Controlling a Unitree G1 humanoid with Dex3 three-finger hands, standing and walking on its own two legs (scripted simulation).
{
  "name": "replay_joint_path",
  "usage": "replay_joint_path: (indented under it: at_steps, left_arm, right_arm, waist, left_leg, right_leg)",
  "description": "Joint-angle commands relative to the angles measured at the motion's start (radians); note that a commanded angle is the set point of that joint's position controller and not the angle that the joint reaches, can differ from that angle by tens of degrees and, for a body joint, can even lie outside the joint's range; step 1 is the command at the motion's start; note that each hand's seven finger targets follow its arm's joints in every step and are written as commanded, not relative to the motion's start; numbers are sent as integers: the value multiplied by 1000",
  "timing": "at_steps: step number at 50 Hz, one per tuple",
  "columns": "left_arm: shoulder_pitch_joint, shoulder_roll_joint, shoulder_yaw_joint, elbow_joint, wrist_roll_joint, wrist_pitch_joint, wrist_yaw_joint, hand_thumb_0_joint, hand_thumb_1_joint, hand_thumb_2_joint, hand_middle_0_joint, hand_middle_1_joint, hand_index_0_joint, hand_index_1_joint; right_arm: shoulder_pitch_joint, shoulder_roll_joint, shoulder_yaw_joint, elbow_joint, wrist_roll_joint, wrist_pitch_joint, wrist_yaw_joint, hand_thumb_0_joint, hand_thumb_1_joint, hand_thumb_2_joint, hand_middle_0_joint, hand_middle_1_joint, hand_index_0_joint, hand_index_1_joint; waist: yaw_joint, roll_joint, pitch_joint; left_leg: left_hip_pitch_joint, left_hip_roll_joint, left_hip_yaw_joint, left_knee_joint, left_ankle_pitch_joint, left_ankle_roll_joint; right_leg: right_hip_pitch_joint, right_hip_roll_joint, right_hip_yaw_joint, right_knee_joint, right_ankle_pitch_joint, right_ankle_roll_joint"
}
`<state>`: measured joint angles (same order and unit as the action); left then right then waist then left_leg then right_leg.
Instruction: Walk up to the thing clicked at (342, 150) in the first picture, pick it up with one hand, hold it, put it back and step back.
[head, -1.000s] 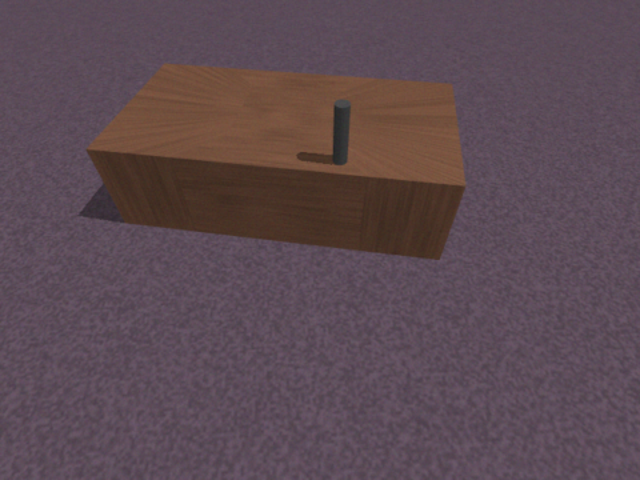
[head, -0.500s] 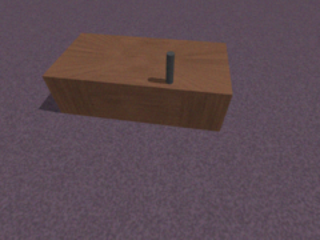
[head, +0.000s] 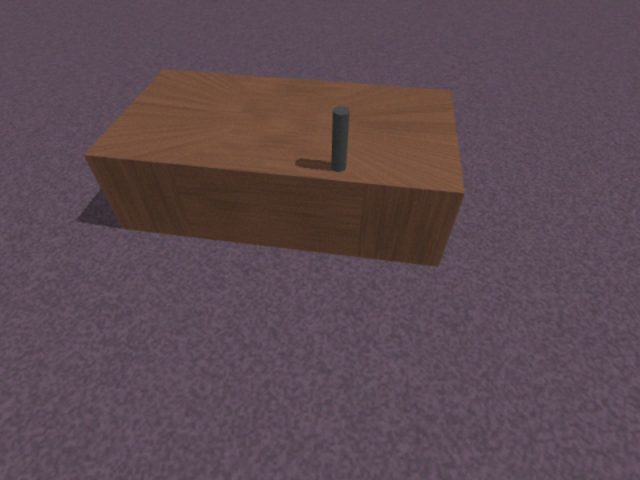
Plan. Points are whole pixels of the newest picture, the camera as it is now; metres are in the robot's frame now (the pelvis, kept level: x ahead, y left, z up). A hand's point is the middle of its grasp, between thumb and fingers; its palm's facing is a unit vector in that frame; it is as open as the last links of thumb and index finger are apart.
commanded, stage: stand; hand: left
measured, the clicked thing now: (339, 140) +1.18 -0.07 -0.28
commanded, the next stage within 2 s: walk up in 0.12 s
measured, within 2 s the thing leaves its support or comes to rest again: neither
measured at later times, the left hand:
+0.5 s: hand out of the picture +0.16 +0.21 -0.15, palm faces -0.09 -0.89 -0.44, open 7.4 cm
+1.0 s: hand (238, 358) +0.36 +0.15 -0.17, palm faces -0.22 -0.91 -0.34, open 7.4 cm
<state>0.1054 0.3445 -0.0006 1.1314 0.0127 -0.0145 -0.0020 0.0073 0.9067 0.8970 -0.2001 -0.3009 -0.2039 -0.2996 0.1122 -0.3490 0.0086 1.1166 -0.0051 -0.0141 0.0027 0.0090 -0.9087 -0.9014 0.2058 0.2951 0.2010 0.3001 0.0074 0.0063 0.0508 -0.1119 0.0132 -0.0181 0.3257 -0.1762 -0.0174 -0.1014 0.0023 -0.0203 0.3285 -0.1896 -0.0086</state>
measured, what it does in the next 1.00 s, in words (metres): walks ahead: right foot, then left foot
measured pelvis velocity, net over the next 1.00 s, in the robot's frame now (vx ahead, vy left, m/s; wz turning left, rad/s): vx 0.28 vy -0.11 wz -0.17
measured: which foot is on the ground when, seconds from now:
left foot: down 0.00-0.44, up 0.46-0.84, down 0.86-1.00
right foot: down 0.00-0.16, up 0.18-0.42, down 0.44-0.90, up 0.92-1.00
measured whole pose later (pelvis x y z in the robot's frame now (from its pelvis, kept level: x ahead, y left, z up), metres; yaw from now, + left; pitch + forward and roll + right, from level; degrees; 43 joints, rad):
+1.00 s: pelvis +0.28 -0.11 -0.02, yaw -9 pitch -2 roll +0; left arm 0.32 0.42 0.03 0.90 0.01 -0.05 -0.04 0.01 0.91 0.90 -0.20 -0.30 -0.20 -0.30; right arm 0.27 -0.39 -0.08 0.84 -0.02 -0.09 0.05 0.01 -0.91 -0.90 0.21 0.30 0.20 0.30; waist -0.01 -0.04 0.08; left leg -0.27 0.06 0.09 0.58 -0.27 0.01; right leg -0.36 0.03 0.05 1.08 -0.44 -0.05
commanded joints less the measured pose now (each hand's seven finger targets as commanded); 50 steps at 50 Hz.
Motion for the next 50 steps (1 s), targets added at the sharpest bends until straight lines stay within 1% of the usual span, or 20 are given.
replay_joint_path:
  at_steps: [1,5,6,7,9,11,18,21,22,23,24,25,30,39,42,43,44,45,46,50]
  left_arm:
    - [-35,213,42,-57,-2,-19,10,0,900,900,-200,-300,-200,-300]
    - [-34,215,43,-59,-1,-17,11,0,900,900,-200,-300,-200,-300]
    - [27,297,108,-141,22,-19,-25,0,900,900,-200,-300,-200,-300]
    - [-19,283,107,-146,31,-14,-39,0,900,900,-200,-300,-200,-300]
    - [-114,237,108,-199,37,-2,-56,0,900,900,-200,-300,-200,-300]
    - [-76,250,111,-222,29,-13,-59,0,900,900,-200,-300,-200,-300]
    - [81,241,131,-221,20,-16,-104,0,900,900,-200,-300,-200,-300]
    - [281,281,157,-148,24,-28,-84,0,900,900,-200,-300,-200,-300]
    - [399,330,179,-126,26,-34,-68,0,900,900,-200,-300,-200,-300]
    - [474,400,200,-134,34,-38,-51,0,900,900,-200,-300,-200,-300]
    - [359,436,189,-199,33,-46,-50,0,900,900,-200,-300,-200,-300]
    - [233,469,186,-248,20,-47,-53,0,900,900,-200,-300,-200,-300]
    - [165,342,149,-270,-5,-67,-39,0,900,900,-200,-300,-200,-300]
    - [206,346,137,-329,2,-81,-43,0,900,900,-200,-300,-200,-300]
    - [184,326,122,-343,4,-78,-42,0,900,900,-200,-300,-200,-300]
    - [229,277,105,-344,0,-76,-41,0,900,900,-200,-300,-200,-300]
    - [298,189,79,-346,-16,-76,-36,0,900,900,-200,-300,-200,-300]
    - [290,216,87,-341,-14,-70,-30,0,900,900,-200,-300,-200,-300]
    - [259,309,106,-327,-1,-63,-17,0,900,900,-200,-300,-200,-300]
    - [251,274,101,-301,-18,-70,-34,0,900,900,-200,-300,-200,-300]
  right_arm:
    - [-40,-211,-40,-53,-2,-18,-14,0,-900,-900,200,300,200,300]
    - [-43,-210,-41,-55,-3,-17,-14,0,-900,-900,200,300,200,300]
    - [56,-315,-110,-110,-29,-41,-1,0,-900,-900,200,300,200,300]
    - [106,-330,-125,-89,-36,-47,3,0,-900,-900,200,300,200,300]
    - [162,-380,-157,-93,-39,-53,2,0,-900,-900,200,300,200,300]
    - [124,-383,-166,-129,-40,-74,-2,0,-900,-900,200,300,200,300]
    - [-30,-336,-163,-238,-50,-71,24,0,-900,-900,200,300,200,300]
    - [-28,-286,-149,-246,-52,-50,25,0,-900,-900,200,300,200,300]
    - [21,-234,-129,-246,-52,-46,24,0,-900,-900,200,300,200,300]
    - [29,-168,-102,-270,-44,-40,27,0,-900,-900,200,300,200,300]
    - [69,-214,-114,-277,-20,-30,30,0,-900,-900,200,300,200,300]
    - [55,-308,-140,-268,-27,-31,29,0,-900,-900,200,300,200,300]
    - [184,-281,-133,-203,-9,-36,46,0,-900,-900,200,300,200,300]
    - [43,-245,-142,-317,-25,-59,69,0,-900,-900,200,300,200,300]
    - [187,-249,-155,-287,-27,-77,53,0,-900,-900,200,300,200,300]
    - [286,-291,-171,-262,-29,-89,40,0,-900,-900,200,300,200,300]
    - [358,-363,-193,-265,-48,-97,28,0,-900,-900,200,300,200,300]
    - [338,-396,-195,-295,-39,-100,22,0,-900,-900,200,300,200,300]
    - [302,-409,-198,-298,-9,-95,28,0,-900,-900,200,300,200,300]
    - [221,-307,-148,-327,2,-99,21,0,-900,-900,200,300,200,300]
  waist:
    - [-2,-2,-67]
    - [-1,-3,-70]
    - [-26,-37,-160]
    - [-58,6,-84]
    - [-114,159,49]
    - [-74,86,78]
    - [23,210,23]
    - [108,-14,-30]
    - [157,-197,-83]
    - [191,-412,-54]
    - [121,-337,-27]
    - [73,-260,67]
    - [-2,-142,61]
    - [37,-69,51]
    - [-53,-6,-29]
    - [-93,135,-113]
    - [-102,323,-184]
    - [-91,251,-121]
    - [-85,176,-77]
    - [-20,105,33]
  left_leg:
    - [4,114,-87,-48,108,41]
    - [1,112,-87,-49,103,41]
    - [91,99,-97,26,-385,112]
    - [129,138,-162,-7,-547,142]
    - [131,370,-413,-200,-659,251]
    - [132,422,-449,-207,-499,276]
    - [-121,233,-45,-106,-345,174]
    - [-336,138,67,220,-461,133]
    - [-450,77,118,487,-480,114]
    - [-588,-20,127,767,-508,88]
    - [-570,-36,22,862,-412,51]
    - [-526,40,-25,853,-367,45]
    - [-403,114,-32,737,-135,55]
    - [-266,82,47,308,-61,18]
    - [5,32,89,194,-5,42]
    - [184,41,38,106,-80,80]
    - [327,263,-305,29,-261,153]
    - [312,415,-612,-88,-368,221]
    - [236,462,-644,-75,-391,298]
    - [30,285,-162,-27,132,219]
  right_leg:
    - [0,-132,98,-66,106,-17]
    - [2,-132,96,-66,102,-18]
    - [-79,-65,108,32,-346,-48]
    - [-278,-55,100,115,-460,-48]
    - [-550,-26,40,488,-314,-9]
    - [-601,-101,162,549,-247,-22]
    - [-201,-90,12,309,-118,-1]
    - [144,-13,-67,236,-3,12]
    - [289,-19,2,208,-120,-5]
    - [250,-164,285,32,-476,-49]
    - [71,-365,729,-240,-811,-156]
    - [-72,-418,820,-264,-846,-233]
    - [-144,-243,382,-144,-397,-180]
    - [-171,-218,227,-70,-255,-193]
    - [-233,-187,156,152,1,-152]
    - [-278,-100,67,429,138,-117]
    - [-459,6,11,695,-45,-58]
    - [-627,88,48,790,-311,-40]
    - [-619,6,131,852,-340,-50]
    - [-504,-64,133,743,-182,-29]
